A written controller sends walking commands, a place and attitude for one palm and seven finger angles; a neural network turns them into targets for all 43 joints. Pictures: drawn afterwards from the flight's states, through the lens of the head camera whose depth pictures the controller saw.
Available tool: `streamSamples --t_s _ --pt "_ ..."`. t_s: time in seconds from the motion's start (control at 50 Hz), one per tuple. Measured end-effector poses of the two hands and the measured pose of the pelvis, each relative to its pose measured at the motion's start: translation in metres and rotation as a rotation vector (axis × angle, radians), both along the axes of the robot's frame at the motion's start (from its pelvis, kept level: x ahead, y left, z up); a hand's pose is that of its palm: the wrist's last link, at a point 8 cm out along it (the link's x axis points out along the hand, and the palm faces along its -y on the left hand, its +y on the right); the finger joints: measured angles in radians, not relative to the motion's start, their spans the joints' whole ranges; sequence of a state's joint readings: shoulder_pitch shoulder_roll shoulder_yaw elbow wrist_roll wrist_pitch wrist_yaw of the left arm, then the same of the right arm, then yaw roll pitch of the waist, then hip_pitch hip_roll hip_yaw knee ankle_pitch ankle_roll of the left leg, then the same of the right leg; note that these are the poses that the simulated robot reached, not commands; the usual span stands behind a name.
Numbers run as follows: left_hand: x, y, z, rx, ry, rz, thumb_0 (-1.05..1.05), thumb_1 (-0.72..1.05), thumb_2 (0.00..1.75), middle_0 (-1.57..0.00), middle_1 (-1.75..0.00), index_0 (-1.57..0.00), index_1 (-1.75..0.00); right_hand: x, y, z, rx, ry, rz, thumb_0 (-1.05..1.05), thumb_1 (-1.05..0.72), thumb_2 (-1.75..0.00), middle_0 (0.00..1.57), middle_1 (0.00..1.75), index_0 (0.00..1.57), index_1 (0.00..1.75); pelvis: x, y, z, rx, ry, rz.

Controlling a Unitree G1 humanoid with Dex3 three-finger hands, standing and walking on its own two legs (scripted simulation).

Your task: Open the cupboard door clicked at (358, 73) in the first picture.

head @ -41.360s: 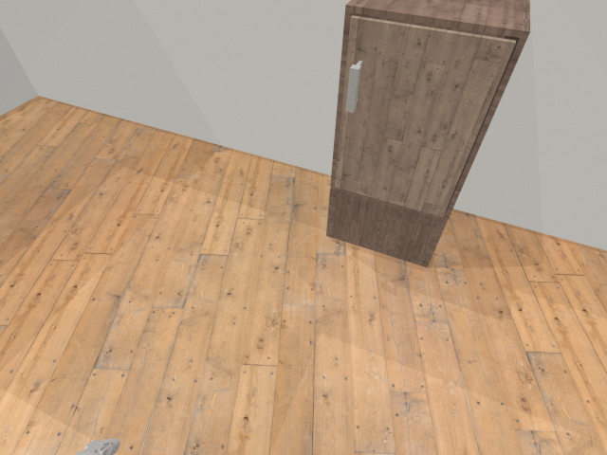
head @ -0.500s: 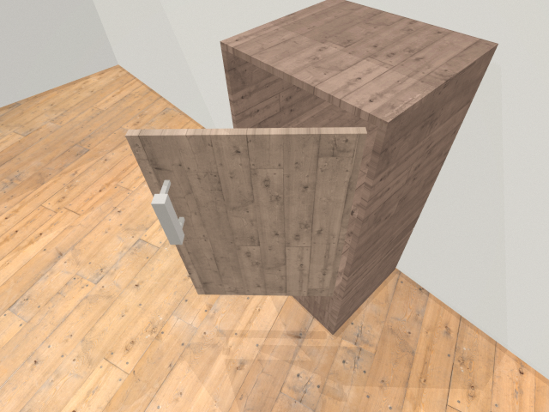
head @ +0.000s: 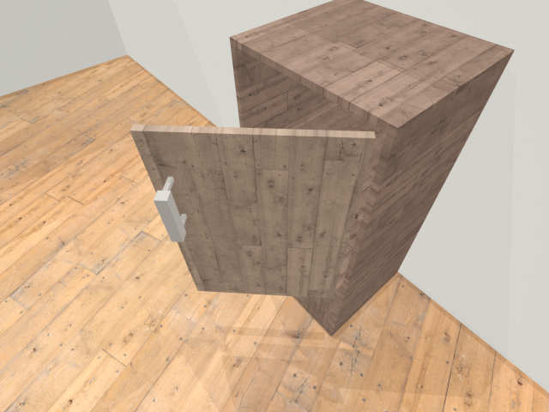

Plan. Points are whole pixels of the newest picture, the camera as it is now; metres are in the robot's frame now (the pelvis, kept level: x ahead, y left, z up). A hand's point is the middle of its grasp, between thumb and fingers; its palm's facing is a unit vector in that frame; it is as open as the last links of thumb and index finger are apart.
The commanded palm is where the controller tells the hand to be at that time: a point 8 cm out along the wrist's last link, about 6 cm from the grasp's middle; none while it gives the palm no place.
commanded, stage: look again from close up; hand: left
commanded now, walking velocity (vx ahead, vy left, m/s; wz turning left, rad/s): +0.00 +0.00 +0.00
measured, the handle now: (174, 209) +0.48 +0.24 -0.03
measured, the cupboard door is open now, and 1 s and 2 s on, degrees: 45 45 45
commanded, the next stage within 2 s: shuffle to correct the standing spot in 0.48 s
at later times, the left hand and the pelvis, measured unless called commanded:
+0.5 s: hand out of the picture +0.01 +0.19 -0.17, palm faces +0.04 -0.98 -0.21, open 7.3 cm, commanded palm none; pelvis +0.00 +0.01 +0.00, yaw +0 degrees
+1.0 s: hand out of the picture +0.00 +0.22 -0.18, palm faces +0.04 -0.97 -0.22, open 7.4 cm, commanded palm none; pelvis -0.05 +0.04 -0.01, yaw +0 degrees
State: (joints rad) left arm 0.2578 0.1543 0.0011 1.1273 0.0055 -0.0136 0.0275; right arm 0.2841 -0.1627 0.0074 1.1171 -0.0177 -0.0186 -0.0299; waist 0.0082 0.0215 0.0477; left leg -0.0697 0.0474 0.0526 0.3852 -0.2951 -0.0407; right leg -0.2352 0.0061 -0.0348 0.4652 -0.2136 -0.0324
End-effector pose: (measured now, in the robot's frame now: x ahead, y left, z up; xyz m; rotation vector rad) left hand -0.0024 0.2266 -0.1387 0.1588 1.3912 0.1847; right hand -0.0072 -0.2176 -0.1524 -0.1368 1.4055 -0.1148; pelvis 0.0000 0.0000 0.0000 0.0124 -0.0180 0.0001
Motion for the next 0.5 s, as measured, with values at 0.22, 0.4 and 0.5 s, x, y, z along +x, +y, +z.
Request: streamSamples --t_s 0.22,0.4,0.5 --pt "-0.004 -0.001 -0.003 -0.015 0.002 0.002 0.00 0.91 0.90 -0.20 -0.30 -0.20 -0.30 -0.007 0.006 0.002 -0.002 0.007 -0.005 0.00 -0.91 -0.90 0.19 0.30 0.19 0.30 -0.002 0.003 0.000 -0.002 -0.006 -0.001" --pt "0.001 0.006 -0.003 -0.006 -0.019 -0.003 0.00 0.92 0.90 -0.20 -0.30 -0.20 -0.30 -0.017 0.019 0.001 0.019 0.023 -0.016 0.00 -0.91 -0.90 0.20 0.30 0.19 0.30 -0.004 0.007 0.000 -0.001 -0.007 0.000" --pt "0.003 0.008 -0.003 -0.005 -0.024 -0.004 0.00 0.92 0.90 -0.20 -0.30 -0.20 -0.30 -0.022 0.023 0.001 0.023 0.032 -0.022 0.00 -0.91 -0.90 0.20 0.30 0.20 0.30 -0.004 0.009 0.000 -0.001 -0.008 -0.001"
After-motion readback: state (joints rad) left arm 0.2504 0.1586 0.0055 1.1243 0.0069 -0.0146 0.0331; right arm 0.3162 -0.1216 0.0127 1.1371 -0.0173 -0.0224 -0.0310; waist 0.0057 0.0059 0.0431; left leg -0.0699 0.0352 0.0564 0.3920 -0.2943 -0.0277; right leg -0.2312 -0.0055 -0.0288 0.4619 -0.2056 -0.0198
